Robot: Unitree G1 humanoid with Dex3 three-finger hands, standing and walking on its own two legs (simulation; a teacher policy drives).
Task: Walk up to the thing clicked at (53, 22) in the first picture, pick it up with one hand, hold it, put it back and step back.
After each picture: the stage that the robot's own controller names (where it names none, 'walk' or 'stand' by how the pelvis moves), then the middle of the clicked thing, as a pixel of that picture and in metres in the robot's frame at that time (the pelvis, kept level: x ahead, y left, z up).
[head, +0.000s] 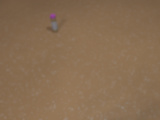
stand; (54, 23) +1.72 +0.43 -0.65
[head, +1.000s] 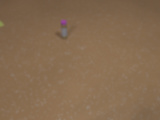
walk; (64, 30) +1.62 +0.21 -0.64
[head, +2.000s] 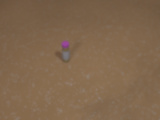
walk; (65, 52) +1.10 +0.18 -0.65
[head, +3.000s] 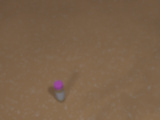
walk; (59, 92) +0.68 +0.20 -0.65
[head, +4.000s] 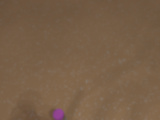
stand; out of the picture +0.41 +0.22 -0.62
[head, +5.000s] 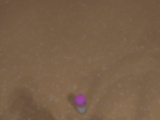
walk; (81, 105) +0.45 +0.08 -0.61
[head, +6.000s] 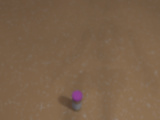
stand; (76, 101) +0.51 +0.02 -0.62
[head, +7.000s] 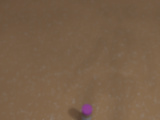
stand; (86, 115) +0.47 +0.01 -0.65
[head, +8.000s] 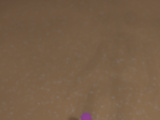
stand; out of the picture +0.44 +0.02 -0.66
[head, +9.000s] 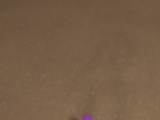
stand; out of the picture +0.43 +0.02 -0.66
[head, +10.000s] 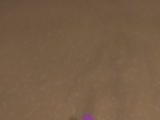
stand; out of the picture +0.43 +0.02 -0.66
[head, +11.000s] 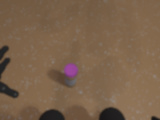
go down; (70, 77) +0.49 +0.04 -0.43
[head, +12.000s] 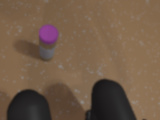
go down; (47, 46) +0.53 +0.09 -0.25
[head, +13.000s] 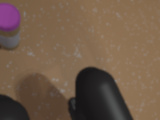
close in; (8, 32) +0.51 +0.13 -0.20
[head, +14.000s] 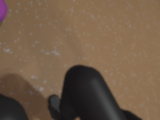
go down; out of the picture +0.52 +0.15 -0.22
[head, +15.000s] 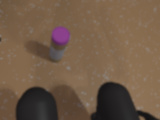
lift; (57, 47) +0.52 +0.09 -0.25
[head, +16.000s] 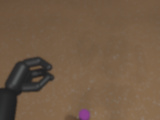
hold; out of the picture +0.45 +0.01 -0.59
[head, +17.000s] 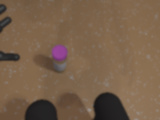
go down; (59, 61) +0.52 +0.06 -0.36
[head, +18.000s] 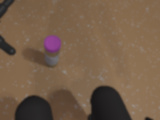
go down; (52, 53) +0.53 +0.07 -0.30
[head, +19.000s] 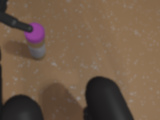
go down; (36, 44) +0.53 +0.09 -0.24
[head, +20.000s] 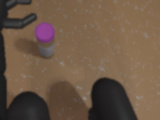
lower; (46, 44) +0.53 +0.08 -0.25
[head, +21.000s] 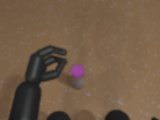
hold; (78, 78) +0.51 +0.04 -0.43
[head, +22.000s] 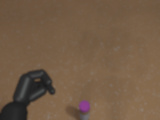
hold; (84, 112) +0.47 +0.02 -0.60
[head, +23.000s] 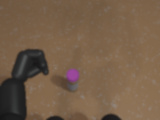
crouch; (72, 81) +0.50 +0.04 -0.47
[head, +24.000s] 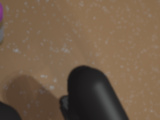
lower; out of the picture +0.53 +0.14 -0.19
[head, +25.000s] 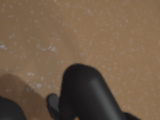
lower; out of the picture +0.53 +0.16 -0.21
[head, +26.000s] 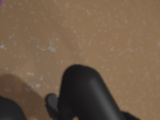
lower; out of the picture +0.53 +0.16 -0.22
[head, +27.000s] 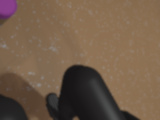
lower; out of the picture +0.53 +0.14 -0.22
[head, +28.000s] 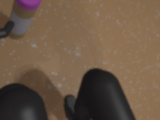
stand; (21, 16) +0.54 +0.14 -0.23
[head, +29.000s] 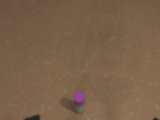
hold; (79, 104) +0.48 +0.02 -0.55
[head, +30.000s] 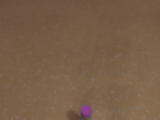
stand; (85, 118) +0.46 +0.01 -0.59
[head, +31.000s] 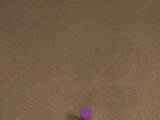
stand; out of the picture +0.46 +0.01 -0.59
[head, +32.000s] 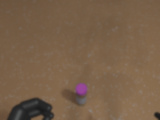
hold; (81, 95) +0.49 +0.02 -0.52
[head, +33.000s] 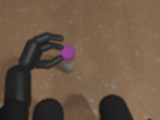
lower; (67, 60) +0.52 +0.05 -0.35
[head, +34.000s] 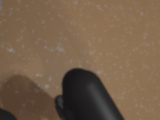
lower; out of the picture +0.60 +0.12 -0.23
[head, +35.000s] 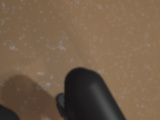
lower; out of the picture +0.60 +0.16 -0.22
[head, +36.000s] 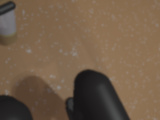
lower; (3, 14) +0.59 +0.14 -0.22
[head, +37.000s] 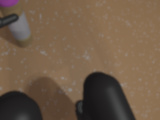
stand; (16, 21) +0.57 +0.15 -0.21
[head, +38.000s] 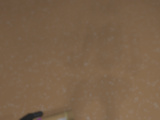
hold; (56, 119) +0.42 +0.19 -0.65
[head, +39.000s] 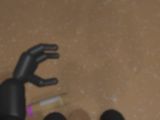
crouch; (49, 104) +0.37 +0.19 -0.53
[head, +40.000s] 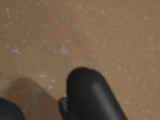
lower; out of the picture +0.32 +0.24 -0.29
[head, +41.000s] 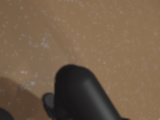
lower; out of the picture +0.27 +0.21 -0.30
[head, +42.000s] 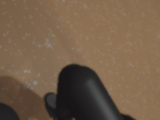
stand; out of the picture +0.23 +0.19 -0.30
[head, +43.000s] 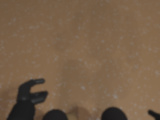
stand; out of the picture +0.24 +0.15 -0.52
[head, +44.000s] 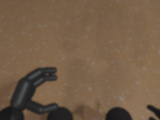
crouch; out of the picture +0.24 +0.14 -0.51
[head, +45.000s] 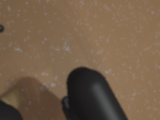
lower; out of the picture +0.25 +0.20 -0.29
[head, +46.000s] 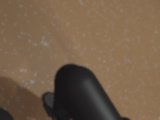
lower; out of the picture +0.25 +0.20 -0.30
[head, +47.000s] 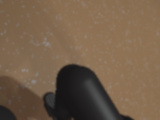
lower; out of the picture +0.24 +0.20 -0.30
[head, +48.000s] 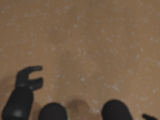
stand; (54, 119) +0.25 +0.14 -0.47
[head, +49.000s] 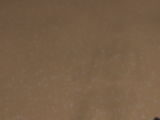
stand; out of the picture +0.19 +0.12 -0.68
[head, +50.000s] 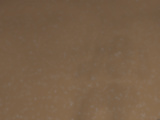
stand; out of the picture +0.18 +0.14 -0.68
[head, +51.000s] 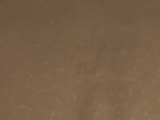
stand; out of the picture +0.19 +0.13 -0.69
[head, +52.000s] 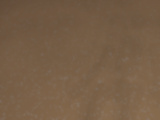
stand; out of the picture +0.20 +0.13 -0.75
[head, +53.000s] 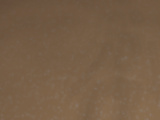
stand; out of the picture +0.18 +0.14 -0.75
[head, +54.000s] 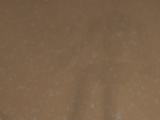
walk; out of the picture +0.24 +0.09 -0.73
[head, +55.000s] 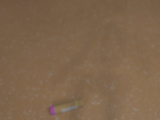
walk; (67, 106) +0.47 +0.15 -0.72
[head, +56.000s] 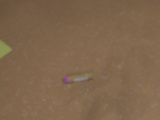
stand; (78, 77) +0.81 +0.13 -0.72
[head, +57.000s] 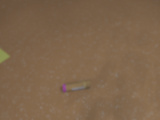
stand; (76, 86) +0.79 +0.11 -0.74
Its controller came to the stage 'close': no
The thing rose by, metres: 0.00
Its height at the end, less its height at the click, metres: -0.09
